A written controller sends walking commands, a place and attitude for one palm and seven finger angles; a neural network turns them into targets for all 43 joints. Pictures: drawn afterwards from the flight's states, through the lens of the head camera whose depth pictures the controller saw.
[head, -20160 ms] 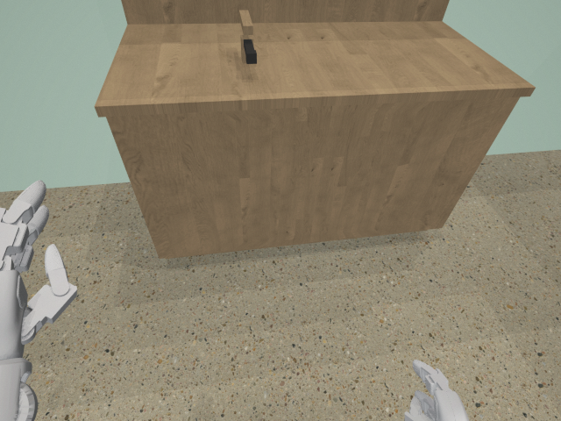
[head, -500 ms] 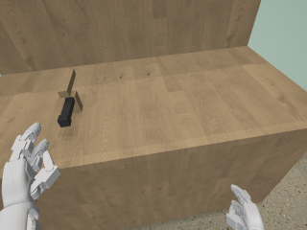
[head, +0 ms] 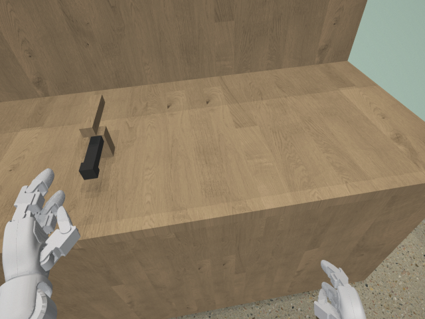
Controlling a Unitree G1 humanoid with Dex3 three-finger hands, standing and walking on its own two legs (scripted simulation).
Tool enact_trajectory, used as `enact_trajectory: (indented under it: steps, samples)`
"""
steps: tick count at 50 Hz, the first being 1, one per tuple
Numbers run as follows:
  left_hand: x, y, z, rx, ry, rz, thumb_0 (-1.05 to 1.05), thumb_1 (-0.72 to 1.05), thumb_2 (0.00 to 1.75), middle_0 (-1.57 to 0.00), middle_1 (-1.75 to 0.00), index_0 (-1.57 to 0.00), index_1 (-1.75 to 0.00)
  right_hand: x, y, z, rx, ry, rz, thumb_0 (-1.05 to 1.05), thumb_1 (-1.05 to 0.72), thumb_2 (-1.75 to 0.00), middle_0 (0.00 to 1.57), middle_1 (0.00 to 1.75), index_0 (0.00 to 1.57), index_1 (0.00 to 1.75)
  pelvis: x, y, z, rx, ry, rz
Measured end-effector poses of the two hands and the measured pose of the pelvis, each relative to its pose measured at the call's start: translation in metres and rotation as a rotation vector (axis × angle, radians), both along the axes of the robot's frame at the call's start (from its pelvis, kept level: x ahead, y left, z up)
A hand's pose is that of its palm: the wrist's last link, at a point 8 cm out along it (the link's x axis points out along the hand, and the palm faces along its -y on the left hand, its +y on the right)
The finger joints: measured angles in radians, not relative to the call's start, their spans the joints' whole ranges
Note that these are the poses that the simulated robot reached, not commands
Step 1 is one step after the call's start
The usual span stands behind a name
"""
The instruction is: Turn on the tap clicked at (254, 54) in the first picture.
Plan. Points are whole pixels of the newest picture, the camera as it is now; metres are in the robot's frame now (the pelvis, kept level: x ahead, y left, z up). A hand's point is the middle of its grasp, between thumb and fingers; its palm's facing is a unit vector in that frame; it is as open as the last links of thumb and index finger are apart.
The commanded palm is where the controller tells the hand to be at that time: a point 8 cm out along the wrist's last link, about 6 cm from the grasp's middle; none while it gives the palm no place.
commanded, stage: reach beside the lever's end, fingers flat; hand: left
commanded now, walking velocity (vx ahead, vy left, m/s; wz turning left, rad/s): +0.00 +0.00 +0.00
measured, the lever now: (89, 170) +0.36 +0.31 +0.09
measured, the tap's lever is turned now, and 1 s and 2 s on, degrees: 0 0 0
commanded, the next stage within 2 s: push the lever round in 1.74 s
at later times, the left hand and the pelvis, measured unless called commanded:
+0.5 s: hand (74, 212) +0.24 +0.27 +0.12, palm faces +0.51 -0.85 -0.12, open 7.6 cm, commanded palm +0.20 +0.32 +0.13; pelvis +0.00 +0.01 +0.00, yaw -1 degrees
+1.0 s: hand (69, 194) +0.28 +0.31 +0.12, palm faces +0.52 -0.85 -0.10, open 7.7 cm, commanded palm +0.24 +0.35 +0.11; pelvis +0.00 +0.01 +0.00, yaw -2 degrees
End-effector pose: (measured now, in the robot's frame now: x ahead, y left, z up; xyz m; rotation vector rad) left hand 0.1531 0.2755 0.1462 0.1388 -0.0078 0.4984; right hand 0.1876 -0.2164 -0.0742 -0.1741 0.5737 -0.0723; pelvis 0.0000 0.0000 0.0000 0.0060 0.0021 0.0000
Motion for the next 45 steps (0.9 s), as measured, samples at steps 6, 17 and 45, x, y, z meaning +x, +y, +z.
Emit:
enact_trajectory:
  steps: [6, 17, 45]
  samples:
    - [0.013, 0.008, -0.006, -0.017, 0.018, 0.006, 0.01, 0.89, 0.90, -0.21, -0.29, -0.20, -0.29, -0.004, 0.000, -0.001, -0.004, 0.019, -0.016, 0.02, -0.91, -0.90, 0.21, 0.30, 0.20, 0.30, -0.002, 0.002, 0.001, -0.001, 0.002, -0.003]
    - [0.028, 0.016, -0.008, -0.022, 0.008, 0.012, 0.01, 0.89, 0.90, -0.20, -0.27, -0.19, -0.27, -0.009, 0.000, -0.002, -0.013, 0.041, -0.033, 0.02, -0.91, -0.90, 0.21, 0.30, 0.20, 0.30, -0.002, 0.006, 0.003, 0.001, 0.006, -0.012]
    - [0.070, 0.057, -0.024, -0.039, 0.029, 0.055, 0.01, 0.89, 0.90, -0.17, -0.20, -0.17, -0.20, -0.022, -0.011, -0.006, -0.046, 0.105, -0.093, 0.02, -0.91, -0.90, 0.21, 0.30, 0.21, 0.30, -0.004, 0.010, 0.004, 0.001, 0.027, -0.027]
